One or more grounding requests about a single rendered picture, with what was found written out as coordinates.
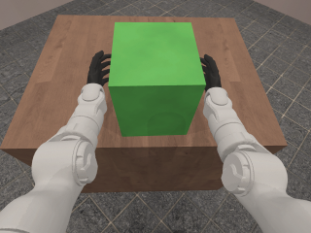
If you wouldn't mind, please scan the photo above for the robot right forearm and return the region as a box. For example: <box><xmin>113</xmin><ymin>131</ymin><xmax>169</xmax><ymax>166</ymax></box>
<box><xmin>203</xmin><ymin>86</ymin><xmax>288</xmax><ymax>179</ymax></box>

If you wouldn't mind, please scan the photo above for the left robot upper arm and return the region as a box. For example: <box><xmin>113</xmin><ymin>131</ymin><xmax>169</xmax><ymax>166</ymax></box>
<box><xmin>0</xmin><ymin>139</ymin><xmax>98</xmax><ymax>233</ymax></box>

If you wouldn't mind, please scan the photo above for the pedestal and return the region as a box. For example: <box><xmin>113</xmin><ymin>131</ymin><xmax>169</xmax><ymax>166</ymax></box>
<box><xmin>0</xmin><ymin>15</ymin><xmax>288</xmax><ymax>193</ymax></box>

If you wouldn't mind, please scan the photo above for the right robot hand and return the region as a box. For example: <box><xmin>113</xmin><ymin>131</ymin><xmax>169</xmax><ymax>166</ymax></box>
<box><xmin>199</xmin><ymin>53</ymin><xmax>222</xmax><ymax>93</ymax></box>

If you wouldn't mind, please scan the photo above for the right robot upper arm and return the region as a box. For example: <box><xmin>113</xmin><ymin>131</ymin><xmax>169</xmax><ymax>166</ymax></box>
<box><xmin>221</xmin><ymin>150</ymin><xmax>311</xmax><ymax>233</ymax></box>

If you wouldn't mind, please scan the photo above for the robot left forearm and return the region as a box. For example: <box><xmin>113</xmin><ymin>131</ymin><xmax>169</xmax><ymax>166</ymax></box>
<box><xmin>31</xmin><ymin>83</ymin><xmax>108</xmax><ymax>182</ymax></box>

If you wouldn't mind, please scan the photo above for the carton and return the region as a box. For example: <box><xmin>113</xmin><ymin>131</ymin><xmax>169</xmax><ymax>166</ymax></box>
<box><xmin>108</xmin><ymin>22</ymin><xmax>206</xmax><ymax>137</ymax></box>

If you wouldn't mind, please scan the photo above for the left robot hand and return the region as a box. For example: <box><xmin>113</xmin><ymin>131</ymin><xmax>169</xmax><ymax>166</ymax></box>
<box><xmin>86</xmin><ymin>50</ymin><xmax>112</xmax><ymax>87</ymax></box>

